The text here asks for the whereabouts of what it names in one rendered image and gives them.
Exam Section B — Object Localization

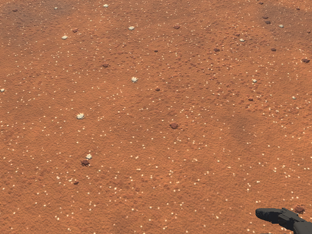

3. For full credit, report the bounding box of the robot right hand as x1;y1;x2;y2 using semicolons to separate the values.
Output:
255;208;312;234

